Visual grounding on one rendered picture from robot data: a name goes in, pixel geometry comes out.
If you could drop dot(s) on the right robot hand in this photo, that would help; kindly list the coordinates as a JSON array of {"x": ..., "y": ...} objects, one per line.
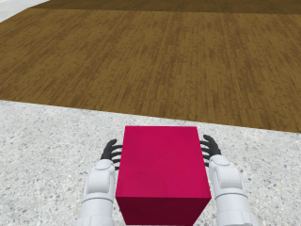
[{"x": 213, "y": 148}]

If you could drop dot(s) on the carton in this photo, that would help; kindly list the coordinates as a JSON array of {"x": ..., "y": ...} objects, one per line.
[{"x": 162, "y": 178}]

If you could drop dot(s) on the left robot hand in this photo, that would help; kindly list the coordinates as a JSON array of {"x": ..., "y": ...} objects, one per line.
[{"x": 107, "y": 152}]

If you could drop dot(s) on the robot right forearm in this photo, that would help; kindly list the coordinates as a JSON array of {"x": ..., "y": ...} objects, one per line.
[{"x": 233, "y": 208}]

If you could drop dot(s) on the robot left forearm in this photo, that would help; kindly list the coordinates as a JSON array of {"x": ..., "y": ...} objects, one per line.
[{"x": 98, "y": 196}]

